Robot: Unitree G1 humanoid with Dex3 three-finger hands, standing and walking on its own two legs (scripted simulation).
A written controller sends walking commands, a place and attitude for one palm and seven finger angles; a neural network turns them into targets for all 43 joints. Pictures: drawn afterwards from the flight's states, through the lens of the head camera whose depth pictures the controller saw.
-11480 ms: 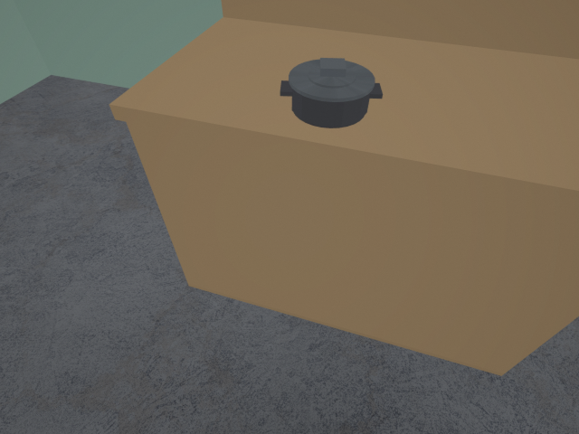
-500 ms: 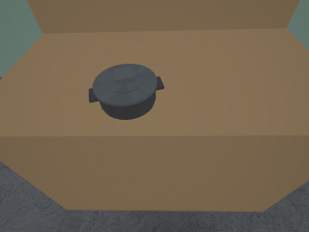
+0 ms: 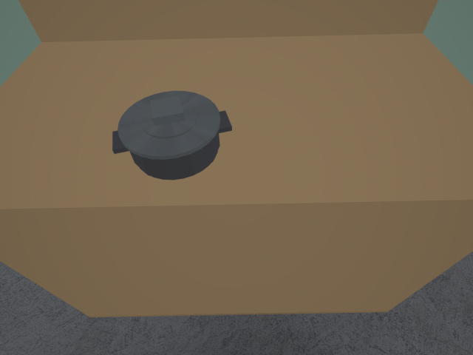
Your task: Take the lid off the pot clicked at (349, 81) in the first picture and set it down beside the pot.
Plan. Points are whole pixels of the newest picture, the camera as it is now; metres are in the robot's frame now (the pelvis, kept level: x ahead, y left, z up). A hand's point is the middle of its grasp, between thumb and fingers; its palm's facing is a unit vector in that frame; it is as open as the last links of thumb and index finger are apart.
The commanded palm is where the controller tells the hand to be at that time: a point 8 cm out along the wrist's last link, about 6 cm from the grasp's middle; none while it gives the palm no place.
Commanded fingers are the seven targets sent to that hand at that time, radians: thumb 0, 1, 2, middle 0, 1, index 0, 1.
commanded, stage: look again from close up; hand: left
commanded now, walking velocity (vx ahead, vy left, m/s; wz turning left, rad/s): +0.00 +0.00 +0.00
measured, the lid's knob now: (167, 110) +0.48 +0.14 +0.16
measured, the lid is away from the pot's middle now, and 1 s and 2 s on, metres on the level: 0.00 0.00 0.00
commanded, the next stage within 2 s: lift the closed hand beside the body in 0.80 s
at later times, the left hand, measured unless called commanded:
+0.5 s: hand out of the picture +0.03 +0.17 -0.17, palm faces +0.00 -0.98 -0.22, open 7.4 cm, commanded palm none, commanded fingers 0.00 0.90 0.90 -0.20 -0.30 -0.20 -0.30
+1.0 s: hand out of the picture +0.12 +0.19 -0.12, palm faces +0.16 -0.95 -0.27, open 7.3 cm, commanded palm +0.11 +0.23 -0.03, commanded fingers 0.00 0.90 0.90 -0.46 -0.59 -0.46 -0.59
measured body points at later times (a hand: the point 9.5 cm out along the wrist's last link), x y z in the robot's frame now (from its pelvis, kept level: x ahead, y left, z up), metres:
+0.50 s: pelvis +0.01 +0.00 +0.00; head +0.04 -0.01 +0.45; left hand +0.03 +0.23 -0.15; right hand +0.03 -0.23 -0.16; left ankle +0.04 +0.10 -0.73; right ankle +0.03 -0.16 -0.73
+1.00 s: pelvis +0.03 +0.00 +0.00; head +0.04 +0.00 +0.45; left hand +0.11 +0.24 -0.10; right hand +0.07 -0.23 -0.14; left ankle +0.04 +0.10 -0.73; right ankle +0.03 -0.16 -0.73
